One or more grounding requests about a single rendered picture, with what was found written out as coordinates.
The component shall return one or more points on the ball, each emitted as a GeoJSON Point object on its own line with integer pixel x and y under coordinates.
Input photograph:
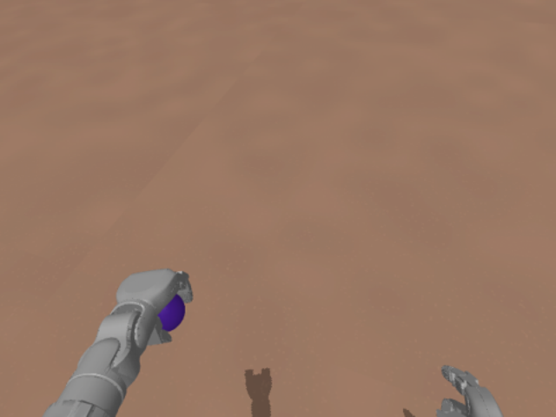
{"type": "Point", "coordinates": [172, 315]}

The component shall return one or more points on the left robot hand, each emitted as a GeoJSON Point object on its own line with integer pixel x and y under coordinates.
{"type": "Point", "coordinates": [157, 288]}

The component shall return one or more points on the right robot hand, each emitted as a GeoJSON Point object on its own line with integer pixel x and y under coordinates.
{"type": "Point", "coordinates": [479, 401]}

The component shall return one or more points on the left robot arm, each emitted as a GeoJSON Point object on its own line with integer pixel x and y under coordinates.
{"type": "Point", "coordinates": [110, 365]}

